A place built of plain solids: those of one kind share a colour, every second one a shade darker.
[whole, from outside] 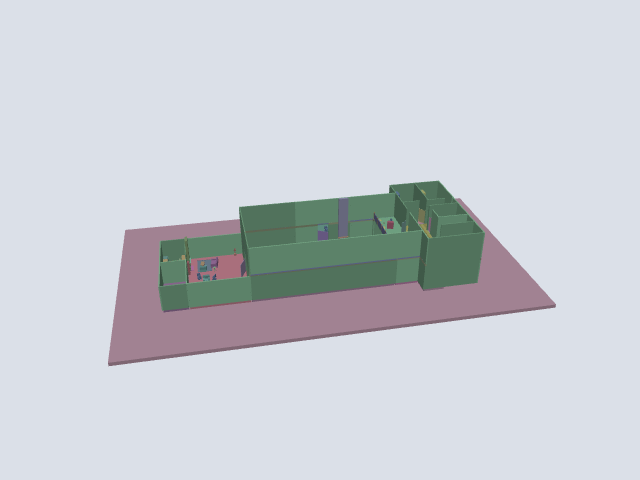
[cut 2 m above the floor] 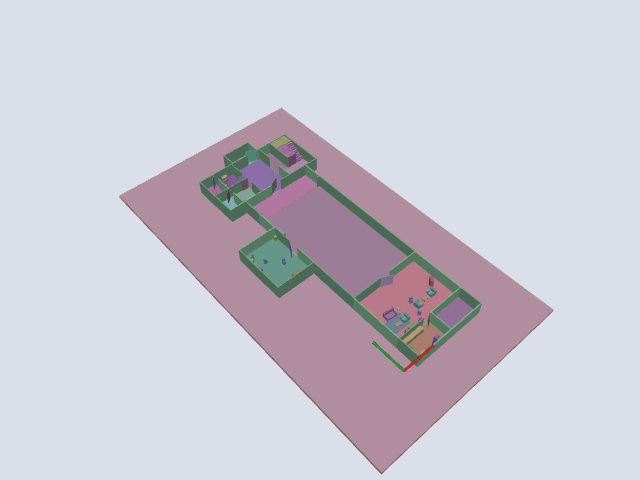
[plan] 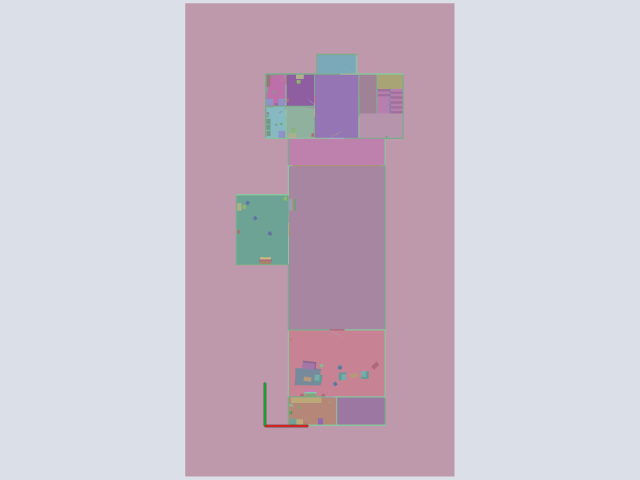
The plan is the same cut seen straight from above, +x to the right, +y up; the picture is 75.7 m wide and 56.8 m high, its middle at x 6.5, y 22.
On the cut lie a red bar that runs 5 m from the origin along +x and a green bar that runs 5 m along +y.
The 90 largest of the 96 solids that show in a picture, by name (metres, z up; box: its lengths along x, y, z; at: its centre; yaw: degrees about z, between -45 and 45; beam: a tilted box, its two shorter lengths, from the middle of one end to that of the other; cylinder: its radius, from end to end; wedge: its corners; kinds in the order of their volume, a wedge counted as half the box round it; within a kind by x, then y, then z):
{
 "under_1": {"box": [31.88, 56.03, 0.5], "at": [6.48, 22.02, -1.1]},
 "wall_1": {"box": [0.16, 8.12, 3.64], "at": [-3.38, 23.22, 1.52]},
 "wall_2": {"box": [6.3, 0.16, 3.64], "at": [-0.31, 19.08, 1.52]},
 "wall_3": {"box": [6.3, 0.16, 3.64], "at": [-0.31, 27.36, 1.52]},
 "wall_4": {"box": [0.16, 3.67, 7.79], "at": [0.08, 35.93, 3.6]},
 "wall_5": {"box": [0.16, 3.67, 7.79], "at": [0.08, 39.73, 3.6]},
 "wall_6": {"box": [2.84, 0.031, 7.79], "at": [1.42, 33.95, 3.6]},
 "wall_7": {"box": [0.13, 2.47, 3.64], "at": [2.48, 35.34, 1.52]},
 "wall_8": {"box": [0.13, 2.47, 3.64], "at": [2.48, 39.13, 1.52]},
 "wall_9": {"box": [0.16, 3.21, 3.64], "at": [2.76, 1.76, 1.52]},
 "wall_10": {"box": [0.16, 7.8, 3.64], "at": [2.76, 7.4, 1.52]},
 "wall_11": {"box": [0.16, 7.57, 3.64], "at": [2.76, 15.21, 1.52]},
 "wall_12": {"box": [0.16, 7.73, 3.85], "at": [2.76, 15.29, 5.57]},
 "wall_13": {"box": [0.16, 3.29, 3.64], "at": [2.76, 29.09, 1.52]},
 "wall_14": {"box": [0.16, 6.66, 3.85], "at": [2.76, 30.61, 5.57]},
 "wall_15": {"box": [0.16, 3.08, 3.64], "at": [2.76, 32.4, 1.52]},
 "wall_16": {"box": [0.13, 3.26, 3.64], "at": [2.77, 20.79, 1.52]},
 "wall_17": {"box": [0.13, 8.12, 3.85], "at": [2.77, 23.22, 5.57]},
 "wall_18": {"box": [0.13, 3.26, 3.64], "at": [2.77, 25.65, 1.52]},
 "wall_19": {"box": [5.92, 0.13, 7.79], "at": [2.96, 37.83, 3.6]},
 "wall_20": {"box": [6.22, 0.031, 3.64], "at": [3.11, 41.7, 1.52]},
 "wall_21": {"box": [7.58, 0.13, 3.64], "at": [3.79, 34.03, 1.52]},
 "wall_22": {"box": [7.98, 0.13, 3.85], "at": [3.99, 34.03, 5.57]},
 "wall_23": {"box": [8.89, 0.13, 3.64], "at": [4.45, 41.62, 1.52]},
 "wall_24": {"box": [4.53, 0.13, 3.64], "at": [4.95, 3.44, 1.52]},
 "wall_25": {"box": [4.9, 0.13, 3.64], "at": [5.13, 11.37, 1.52]},
 "wall_26": {"box": [0.13, 2.47, 7.79], "at": [5.86, 35.34, 3.6]},
 "wall_27": {"box": [0.13, 2.47, 3.85], "at": [5.86, 39.13, 5.57]},
 "wall_28": {"box": [0.13, 2.46, 3.64], "at": [5.86, 40.33, 1.52]},
 "wall_29": {"box": [0.16, 2.15, 3.64], "at": [6.14, 42.8, 1.52]},
 "wall_30": {"box": [0.13, 4.08, 3.85], "at": [7.58, 39.52, 5.57]},
 "wall_31": {"box": [16.42, 0.16, 3.85], "at": [8.21, 41.64, 5.57]},
 "wall_32": {"box": [11.6, 0.16, 3.64], "at": [8.48, 0.08, 1.52]},
 "wall_33": {"box": [0.13, 3.21, 3.64], "at": [8.48, 1.76, 1.52]},
 "wall_34": {"box": [11.6, 0.13, 3.85], "at": [8.48, 11.37, 5.57]},
 "wall_35": {"box": [4.84, 0.16, 3.64], "at": [8.48, 43.95, 1.52]},
 "wall_36": {"box": [2.32, 0.13, 3.85], "at": [10.01, 37.41, 5.57]},
 "wall_37": {"box": [0.16, 2.15, 3.64], "at": [10.82, 42.8, 1.52]},
 "wall_38": {"box": [0.13, 2.53, 3.64], "at": [11.11, 35.37, 1.52]},
 "wall_39": {"box": [0.13, 4.08, 3.85], "at": [11.11, 39.52, 5.57]},
 "wall_40": {"box": [0.13, 2.53, 3.64], "at": [11.11, 40.3, 1.52]},
 "wall_41": {"box": [6.02, 0.13, 3.64], "at": [11.27, 3.44, 1.52]},
 "wall_42": {"box": [4.9, 0.13, 3.64], "at": [11.83, 11.37, 1.52]},
 "wall_43": {"box": [7.39, 0.13, 3.85], "at": [12.72, 34.03, 5.57]},
 "wall_44": {"box": [7.04, 0.13, 3.64], "at": [12.9, 34.03, 1.52]},
 "wall_45": {"box": [0.13, 4.59, 7.79], "at": [13.22, 39.27, 3.6]},
 "wall_46": {"box": [5.83, 0.13, 3.64], "at": [13.51, 41.62, 1.52]},
 "wall_47": {"box": [5.68, 0.031, 3.64], "at": [13.58, 41.7, 1.52]},
 "wall_48": {"box": [0.16, 3.21, 3.64], "at": [14.2, 1.76, 1.52]},
 "wall_49": {"box": [0.16, 7.8, 3.64], "at": [14.2, 7.4, 1.52]},
 "wall_50": {"box": [0.16, 19.3, 3.64], "at": [14.2, 21.08, 1.52]},
 "wall_51": {"box": [0.16, 22.51, 3.85], "at": [14.2, 22.68, 5.57]},
 "wall_52": {"box": [0.16, 3.08, 3.64], "at": [14.2, 32.4, 1.52]},
 "wall_53": {"box": [2.3, 0.031, 7.79], "at": [15.27, 33.95, 3.6]},
 "wall_54": {"box": [0.16, 7.46, 7.79], "at": [16.34, 37.83, 3.6]},
 "floor_ballroom_1": {"box": [11.28, 19.3, 0.69], "at": [8.48, 21.08, -0.34]},
 "floor_tea_room_1": {"box": [11.28, 7.8, 0.69], "at": [8.48, 7.4, -0.34]},
 "floor_card_room_1": {"box": [6.01, 8.12, 0.69], "at": [-0.29, 23.22, -0.34]},
 "floor_vestibule_1": {"box": [5.12, 7.46, 0.69], "at": [8.48, 37.83, -0.34]},
 "floor_under_gallery_1": {"box": [11.28, 3.11, 0.69], "at": [8.48, 32.41, -0.34]},
 "stair_main_1": {"box": [1.43, 2.03, 2.78], "at": [14.01, 37.98, 1.09]},
 "stair_main_2": {"box": [1.43, 2.9, 2.29], "at": [14.01, 38.42, 0.84]},
 "floor_stair_hall_1": {"box": [1.99, 4.59, 0.69], "at": [12.16, 39.27, -0.34]},
 "floor_stair_hall_2": {"box": [5.09, 2.87, 0.69], "at": [13.71, 35.53, -0.34]},
 "floor_kitchen_1": {"box": [5.58, 3.21, 0.69], "at": [5.63, 1.76, -0.34]},
 "floor_tea_store_1": {"box": [5.58, 3.21, 0.69], "at": [11.33, 1.76, -0.34]},
 "stair_main_landing_1": {"box": [2.97, 1.69, 2.12], "at": [14.78, 40.72, 0.76]},
 "floor_gentlemens_cloakroom_1": {"box": [3.25, 3.67, 0.69], "at": [4.17, 35.93, -0.34]},
 "floor_ladies_cloakroom_1": {"box": [3.25, 3.67, 0.69], "at": [4.17, 39.73, -0.34]},
 "floor_gents_wc_1": {"box": [2.25, 3.67, 0.69], "at": [1.28, 35.93, -0.34]},
 "floor_ladies_wc_1": {"box": [2.25, 3.67, 0.69], "at": [1.28, 39.73, -0.34]},
 "upper_floor_musicians_gallery_1": {"box": [11.28, 3.11, 0.16], "at": [8.48, 32.41, 3.56]},
 "floor_porch_1": {"box": [4.52, 2.18, 0.5], "at": [8.48, 42.78, -0.44]},
 "fixture_breast_ballroom_1": {"box": [0.37, 1.38, 7.54], "at": [3.02, 26.16, 3.72]},
 "fixture_breast_tea_room_1": {"box": [1.25, 0.34, 4.81], "at": [5.38, 3.67, 2.35]},
 "counter_run_1": {"box": [3.6, 0.61, 0.78], "at": [4.88, 3.06, 0.49]},
 "wall_band_1": {"box": [0.16, 7.73, 0.31], "at": [2.76, 15.29, 3.49]},
 "wall_band_2": {"box": [0.16, 19.3, 0.31], "at": [14.2, 21.08, 3.49]},
 "stack_trolley_1": {"box": [0.5, 0.9, 1.02], "at": [6.11, 32.36, 4.15], "yaw": -21.9},
 "stack_trolley_2": {"box": [0.5, 0.9, 1.09], "at": [13.03, 7.14, 0.55], "yaw": -44.6},
 "floor_gap_under_open_1": {"box": [10.48, 0.13, 0.69], "at": [8.48, 30.8, -0.34]},
 "stair_main_guard_1": {"box": [11.28, 0.08, 0.93], "at": [8.48, 30.9, 4.11]},
 "fridge_flat_1": {"box": [0.6, 0.73, 1.66], "at": [6.56, 0.54, 0.83]},
 "wall_foot_1": {"box": [0.16, 22.51, 0.17], "at": [14.2, 22.68, 3.57]},
 "sofa_1": {"box": [1.6, 0.93, 0.34], "at": [5.23, 7.18, 0.28], "yaw": -6.7},
 "rug_1": {"box": [2.9, 2.0, 0.08], "at": [5.06, 5.8, -0.03], "yaw": -0.9},
 "leaf_front_door_1": {"box": [1.7, 0.05, 2.23], "at": [9.85, 42.12, 0.92], "yaw": -30.0},
 "leaf_tea_room_door_1": {"box": [1.8, 0.05, 2.04], "at": [8.4, 10.92, 1.02], "yaw": -25.0},
 "leaf_under_gallery_door_1": {"box": [1.8, 0.05, 2.04], "at": [8.38, 34.51, 1.02], "yaw": 27.0},
 "leaf_card_room_door_1": {"box": [0.05, 1.6, 2.04], "at": [2.31, 23.33, 1.02], "yaw": -30.0}
}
